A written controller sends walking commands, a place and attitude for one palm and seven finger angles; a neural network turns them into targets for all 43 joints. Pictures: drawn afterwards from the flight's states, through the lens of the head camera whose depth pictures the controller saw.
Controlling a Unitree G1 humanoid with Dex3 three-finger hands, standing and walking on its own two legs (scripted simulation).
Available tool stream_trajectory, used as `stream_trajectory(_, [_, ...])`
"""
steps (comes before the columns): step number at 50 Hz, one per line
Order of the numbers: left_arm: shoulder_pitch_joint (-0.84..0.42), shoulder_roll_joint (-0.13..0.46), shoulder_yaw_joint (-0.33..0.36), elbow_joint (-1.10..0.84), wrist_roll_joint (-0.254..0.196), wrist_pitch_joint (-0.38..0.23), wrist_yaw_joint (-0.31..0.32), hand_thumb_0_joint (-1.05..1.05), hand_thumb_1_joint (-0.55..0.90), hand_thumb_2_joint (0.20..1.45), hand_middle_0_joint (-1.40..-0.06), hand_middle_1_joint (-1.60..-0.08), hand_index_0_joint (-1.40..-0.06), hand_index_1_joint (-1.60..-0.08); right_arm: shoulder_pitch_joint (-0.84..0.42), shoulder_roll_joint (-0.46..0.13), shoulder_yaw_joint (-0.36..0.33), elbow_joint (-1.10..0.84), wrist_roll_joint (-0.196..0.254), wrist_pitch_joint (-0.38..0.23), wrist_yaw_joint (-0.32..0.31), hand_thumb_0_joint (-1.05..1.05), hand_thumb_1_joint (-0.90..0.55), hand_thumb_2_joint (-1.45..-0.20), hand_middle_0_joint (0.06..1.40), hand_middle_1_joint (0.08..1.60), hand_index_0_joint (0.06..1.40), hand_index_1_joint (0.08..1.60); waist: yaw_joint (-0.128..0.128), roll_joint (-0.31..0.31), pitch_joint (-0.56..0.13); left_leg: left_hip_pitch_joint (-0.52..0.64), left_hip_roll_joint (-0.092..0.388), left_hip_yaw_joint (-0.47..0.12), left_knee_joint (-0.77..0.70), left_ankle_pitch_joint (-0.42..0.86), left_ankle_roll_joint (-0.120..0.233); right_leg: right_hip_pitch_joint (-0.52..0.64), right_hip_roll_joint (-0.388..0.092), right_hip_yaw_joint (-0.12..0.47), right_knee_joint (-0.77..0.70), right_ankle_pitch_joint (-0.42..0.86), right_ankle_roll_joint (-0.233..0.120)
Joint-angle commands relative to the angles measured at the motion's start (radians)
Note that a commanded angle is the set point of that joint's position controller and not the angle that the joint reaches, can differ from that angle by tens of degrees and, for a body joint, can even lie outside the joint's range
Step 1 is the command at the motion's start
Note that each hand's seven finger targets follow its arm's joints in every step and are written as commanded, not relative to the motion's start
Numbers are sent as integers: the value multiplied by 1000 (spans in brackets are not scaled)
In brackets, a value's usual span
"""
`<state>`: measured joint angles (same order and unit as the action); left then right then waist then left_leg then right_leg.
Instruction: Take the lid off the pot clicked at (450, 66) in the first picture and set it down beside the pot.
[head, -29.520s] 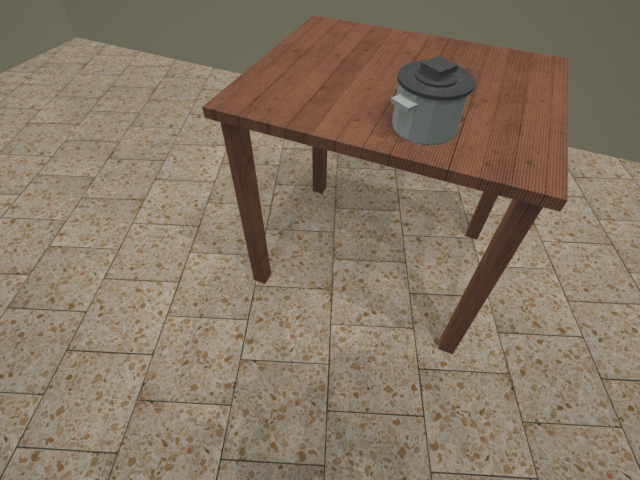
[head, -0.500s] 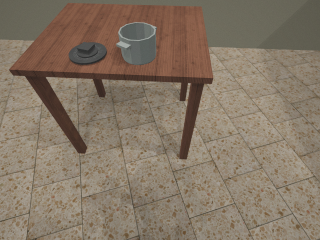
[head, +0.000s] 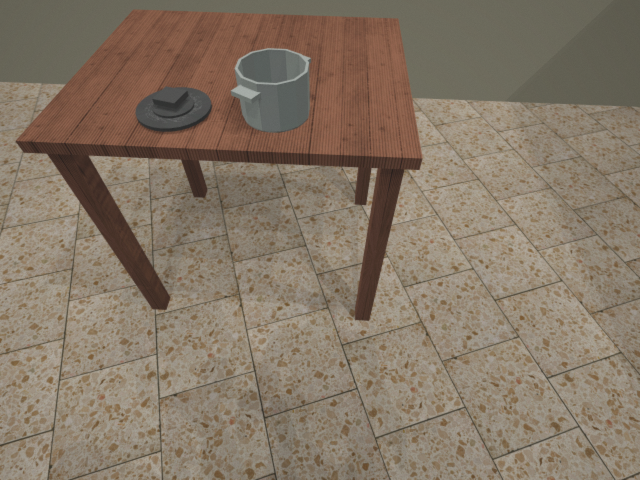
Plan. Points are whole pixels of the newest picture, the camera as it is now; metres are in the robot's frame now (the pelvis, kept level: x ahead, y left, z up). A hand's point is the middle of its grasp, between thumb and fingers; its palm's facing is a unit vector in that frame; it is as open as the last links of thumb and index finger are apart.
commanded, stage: look to check the result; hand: left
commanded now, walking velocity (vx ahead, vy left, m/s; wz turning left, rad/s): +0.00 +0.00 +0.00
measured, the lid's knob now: (170, 97) +0.83 +0.35 +0.02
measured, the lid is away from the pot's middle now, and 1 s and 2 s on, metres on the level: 0.22 0.22 0.22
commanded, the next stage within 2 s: stand and wait in 0.10 s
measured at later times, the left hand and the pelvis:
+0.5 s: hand out of the picture +0.02 +0.19 -0.17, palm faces +0.00 -0.98 -0.21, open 7.4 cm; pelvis -0.02 +0.01 +0.00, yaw +0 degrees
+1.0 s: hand out of the picture +0.01 +0.19 -0.17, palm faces +0.00 -0.98 -0.21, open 7.4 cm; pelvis -0.03 +0.01 +0.00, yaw +0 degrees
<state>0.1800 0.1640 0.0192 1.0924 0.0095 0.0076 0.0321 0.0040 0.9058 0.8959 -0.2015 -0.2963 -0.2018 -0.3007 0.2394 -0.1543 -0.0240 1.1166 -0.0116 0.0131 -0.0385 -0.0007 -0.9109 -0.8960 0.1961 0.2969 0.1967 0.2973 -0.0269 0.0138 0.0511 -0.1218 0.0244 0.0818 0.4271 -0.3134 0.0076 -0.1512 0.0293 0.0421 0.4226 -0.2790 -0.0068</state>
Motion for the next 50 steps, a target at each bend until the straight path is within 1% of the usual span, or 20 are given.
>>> stream_trajectory(1, [37,122,21,-42,-3,-15,11,0,900,900,-200,-300,-200,-300,72,-114,-21,-28,-5,-12,-10,0,-900,-900,200,300,200,300,-2,-1,-45,36,103,-88,-43,314,23,-21,-115,66,-37,358,-21])
stream_trajectory(3, [42,119,22,-42,-3,-17,11,0,900,900,-200,-300,-200,-300,74,-117,-22,-28,-5,-15,-11,0,-900,-900,200,300,200,300,-2,-5,-68,53,106,-85,-38,349,23,-14,-116,63,-30,385,-21])
stream_trajectory(4, [38,122,21,-42,-2,-15,13,0,900,900,-200,-300,-200,-300,72,-117,-22,-30,-2,-13,-11,0,-900,-900,200,300,200,300,-3,-9,-46,46,105,-87,-41,335,24,-28,-114,62,-34,364,-20])
stream_trajectory(7, [43,120,21,-40,-2,-16,11,0,900,900,-200,-300,-200,-300,73,-115,-22,-29,-5,-14,-11,0,-900,-900,200,300,200,300,-2,-12,-56,47,106,-88,-41,342,24,-23,-114,62,-32,372,-19])
stream_trajectory(10, [40,118,19,-38,-1,-14,12,0,900,900,-200,-300,-200,-300,69,-114,-21,-28,-4,-12,-10,0,-900,-900,200,300,200,300,-2,-13,-27,34,106,-90,-51,302,25,-41,-114,61,-42,331,-18])
stream_trajectory(11, [42,119,20,-38,-1,-14,11,0,900,900,-200,-300,-200,-300,71,-116,-21,-28,-4,-13,-10,0,-900,-900,200,300,200,300,-2,0,-42,38,106,-91,-53,305,25,-34,-114,64,-40,330,-18])
stream_trajectory(17, [44,122,19,-36,-2,-15,10,0,900,900,-200,-300,-200,-300,69,-119,-19,-27,-4,-16,-10,0,-900,-900,200,300,200,300,0,-3,-50,42,108,-95,-53,323,27,-32,-115,57,-38,330,-16])
stream_trajectory(21, [40,119,18,-35,0,-11,10,0,900,900,-200,-300,-200,-300,69,-118,-18,-27,-4,-14,-9,0,-900,-900,200,300,200,300,1,-4,-16,18,109,-100,-69,279,27,-48,-113,54,-46,281,-13])
stream_trajectory(22, [44,119,18,-32,0,-12,9,0,900,900,-200,-300,-200,-300,69,-116,-18,-25,-4,-14,-9,0,-900,-900,200,300,200,300,1,5,-25,20,108,-100,-71,274,28,-44,-113,57,-47,277,-14])
stream_trajectory(26, [47,120,17,-32,0,-12,9,0,900,900,-200,-300,-200,-300,68,-118,-18,-28,-4,-14,-8,0,-900,-900,200,300,200,300,1,-15,-35,26,105,-105,-67,265,30,-46,-114,56,-52,271,-13])
stream_trajectory(28, [48,121,16,-31,-1,-14,9,0,900,900,-200,-300,-200,-300,72,-121,-18,-27,-4,-15,-8,0,-900,-900,200,300,200,300,1,-5,-44,30,105,-101,-65,281,29,-43,-117,56,-46,288,-14])
stream_trajectory(30, [48,121,15,-31,0,-12,10,0,900,900,-200,-300,-200,-300,69,-118,-17,-27,-3,-14,-8,0,-900,-900,200,300,200,300,0,2,-28,26,107,-104,-71,267,30,-55,-115,55,-49,267,-14])
stream_trajectory(32, [50,119,16,-30,0,-14,10,0,900,900,-200,-300,-200,-300,74,-118,-18,-27,-4,-16,-8,0,-900,-900,200,300,200,300,0,-15,-40,28,107,-104,-66,287,30,-46,-115,56,-43,291,-14])
stream_trajectory(33, [51,119,16,-29,0,-13,9,0,900,900,-200,-300,-200,-300,72,-120,-18,-26,-4,-16,-9,0,-900,-900,200,300,200,300,1,-5,-39,27,106,-103,-65,286,29,-46,-117,55,-43,291,-14])
stream_trajectory(39, [51,120,14,-29,2,-12,10,0,900,900,-200,-300,-200,-300,69,-121,-19,-30,-1,-12,-7,0,-900,-900,200,300,200,300,0,-13,-19,11,103,-108,-67,239,28,-61,-114,59,-54,250,-13])
stream_trajectory(42, [47,120,16,-29,1,-13,10,0,900,900,-200,-300,-200,-300,75,-120,-18,-29,-3,-16,-7,0,-900,-900,200,300,200,300,-1,-7,-37,19,108,-108,-70,269,29,-52,-114,56,-42,269,-13])
stream_trajectory(43, [51,117,16,-27,0,-12,9,0,900,900,-200,-300,-200,-300,71,-122,-17,-28,-4,-17,-8,0,-900,-900,200,300,200,300,2,10,-42,24,110,-107,-71,277,31,-54,-115,53,-39,271,-13])
stream_trajectory(45, [49,117,15,-26,2,-11,10,0,900,900,-200,-300,-200,-300,69,-119,-17,-29,-3,-14,-7,0,-900,-900,200,300,200,300,2,1,-18,12,110,-111,-77,250,31,-67,-111,57,-48,242,-12])
stream_trajectory(47, [51,119,16,-27,2,-13,9,0,900,900,-200,-300,-200,-300,72,-119,-19,-29,-3,-17,-7,0,-900,-900,200,300,200,300,3,-6,-41,23,108,-108,-70,275,31,-54,-116,53,-42,269,-12])
stream_trajectory(50, [48,122,16,-27,2,-12,9,0,900,900,-200,-300,-200,-300,67,-119,-18,-29,-3,-13,-6,0,-900,-900,200,300,200,300,2,-10,-24,8,105,-109,-69,235,28,-62,-116,58,-52,243,-13])
